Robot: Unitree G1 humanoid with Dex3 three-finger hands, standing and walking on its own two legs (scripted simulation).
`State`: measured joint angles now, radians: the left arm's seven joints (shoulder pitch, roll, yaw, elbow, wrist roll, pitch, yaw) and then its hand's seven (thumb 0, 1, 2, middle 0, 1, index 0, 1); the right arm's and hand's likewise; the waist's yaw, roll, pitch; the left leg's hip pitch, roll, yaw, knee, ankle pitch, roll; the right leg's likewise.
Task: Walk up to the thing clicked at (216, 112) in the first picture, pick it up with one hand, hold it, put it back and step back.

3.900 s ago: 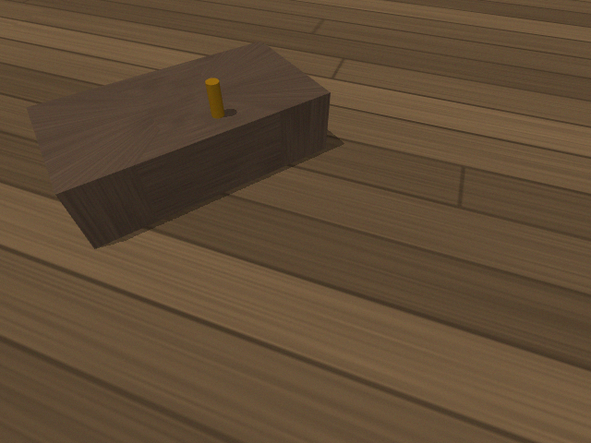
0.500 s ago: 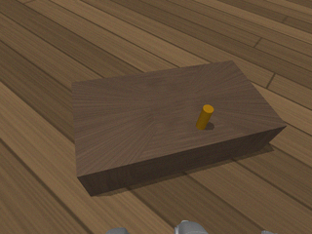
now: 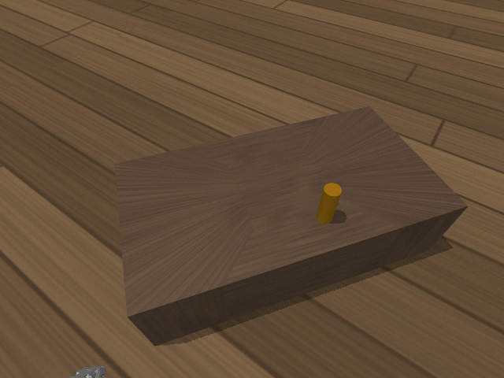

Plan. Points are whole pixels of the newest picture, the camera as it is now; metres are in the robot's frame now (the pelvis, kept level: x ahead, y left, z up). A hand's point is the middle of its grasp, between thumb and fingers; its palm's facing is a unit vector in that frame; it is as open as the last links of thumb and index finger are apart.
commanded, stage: walk up
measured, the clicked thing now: (328, 204) +0.70 -0.23 -0.36
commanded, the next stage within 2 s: stand in 0.80 s
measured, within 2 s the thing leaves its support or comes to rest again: neither
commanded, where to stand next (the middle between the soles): +0.08 -0.01 m, yaw +1 degrees
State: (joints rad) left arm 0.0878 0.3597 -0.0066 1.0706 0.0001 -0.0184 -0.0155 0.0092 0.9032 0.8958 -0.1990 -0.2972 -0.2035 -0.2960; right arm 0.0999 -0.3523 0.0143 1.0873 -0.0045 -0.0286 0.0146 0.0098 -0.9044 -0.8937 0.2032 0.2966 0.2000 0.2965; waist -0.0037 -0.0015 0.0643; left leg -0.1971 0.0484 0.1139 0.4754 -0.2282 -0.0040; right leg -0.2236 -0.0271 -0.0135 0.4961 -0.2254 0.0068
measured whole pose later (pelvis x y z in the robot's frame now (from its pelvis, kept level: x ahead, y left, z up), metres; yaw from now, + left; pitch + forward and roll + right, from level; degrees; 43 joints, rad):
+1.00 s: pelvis +0.03 +0.00 +0.01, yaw +0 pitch -2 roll +0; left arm 0.07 0.35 0.01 1.15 0.01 -0.01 -0.01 0.01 0.90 0.90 -0.20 -0.30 -0.20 -0.30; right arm 0.07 -0.34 -0.01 1.16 -0.02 -0.01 0.01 0.01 -0.91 -0.89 0.20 0.30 0.20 0.30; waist -0.01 -0.01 0.04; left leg -0.09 0.04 0.11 0.29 -0.17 -0.01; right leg -0.11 -0.02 -0.02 0.30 -0.16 0.01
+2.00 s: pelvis +0.03 -0.01 +0.01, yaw +1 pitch -2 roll +0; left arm 0.10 0.35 0.00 1.15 0.01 -0.01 0.00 0.01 0.90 0.90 -0.20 -0.30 -0.20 -0.30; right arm 0.10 -0.34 0.00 1.15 -0.02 -0.01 0.01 0.01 -0.91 -0.89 0.20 0.30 0.20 0.30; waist -0.01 0.00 0.04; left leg -0.09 0.05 0.09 0.29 -0.17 -0.02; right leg -0.09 -0.01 -0.05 0.30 -0.17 0.00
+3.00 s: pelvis +0.04 -0.01 +0.01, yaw +2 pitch -2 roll +0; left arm 0.11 0.35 0.00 1.14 0.01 -0.01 0.00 0.01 0.90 0.90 -0.20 -0.30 -0.20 -0.30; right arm 0.11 -0.35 0.00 1.14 -0.02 -0.01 0.01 0.01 -0.91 -0.89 0.20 0.30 0.20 0.30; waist 0.00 0.00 0.04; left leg -0.08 0.05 0.08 0.29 -0.18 -0.02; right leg -0.08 -0.02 -0.05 0.29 -0.18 0.00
